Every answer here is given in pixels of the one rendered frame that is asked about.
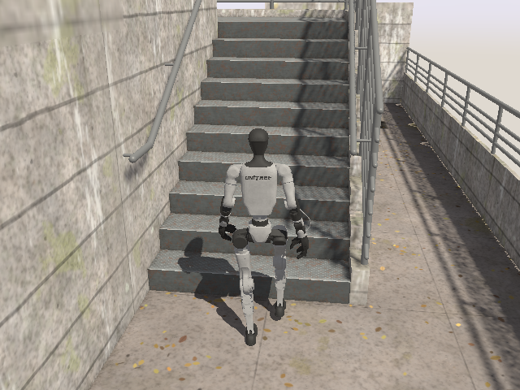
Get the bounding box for stairs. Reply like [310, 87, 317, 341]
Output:
[147, 22, 351, 304]

